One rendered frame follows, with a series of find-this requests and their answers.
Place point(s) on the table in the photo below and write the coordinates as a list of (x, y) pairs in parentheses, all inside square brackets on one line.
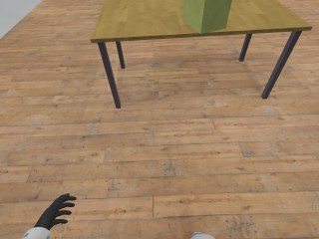
[(136, 20)]

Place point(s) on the robot left forearm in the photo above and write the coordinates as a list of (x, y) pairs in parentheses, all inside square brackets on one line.
[(37, 233)]

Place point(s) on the robot left hand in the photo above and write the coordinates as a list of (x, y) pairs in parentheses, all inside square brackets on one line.
[(48, 218)]

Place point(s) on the carton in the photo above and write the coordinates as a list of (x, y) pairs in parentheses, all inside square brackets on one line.
[(206, 16)]

